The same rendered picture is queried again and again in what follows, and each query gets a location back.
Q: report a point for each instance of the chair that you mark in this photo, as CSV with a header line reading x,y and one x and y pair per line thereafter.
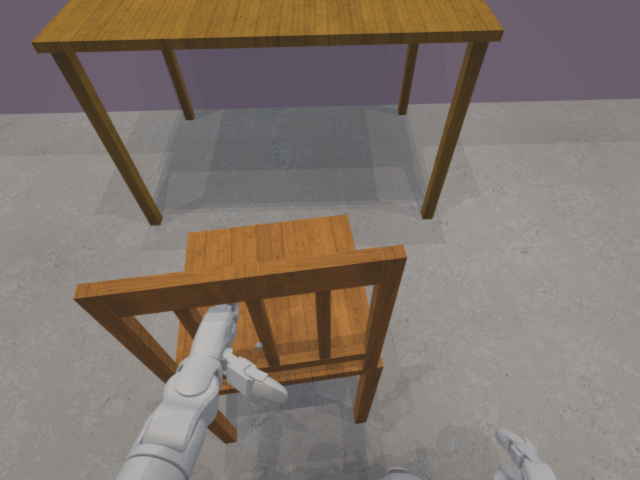
x,y
300,288

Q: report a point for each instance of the table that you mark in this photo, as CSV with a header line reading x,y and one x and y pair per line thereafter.
x,y
168,25

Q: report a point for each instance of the right robot hand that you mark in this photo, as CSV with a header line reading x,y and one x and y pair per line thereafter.
x,y
525,457

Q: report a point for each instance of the robot right shin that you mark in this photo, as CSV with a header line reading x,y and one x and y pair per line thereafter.
x,y
396,470

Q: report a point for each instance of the robot left forearm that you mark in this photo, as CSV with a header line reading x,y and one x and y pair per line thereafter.
x,y
170,441

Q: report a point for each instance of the left robot hand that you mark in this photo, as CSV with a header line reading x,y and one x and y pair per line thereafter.
x,y
216,332

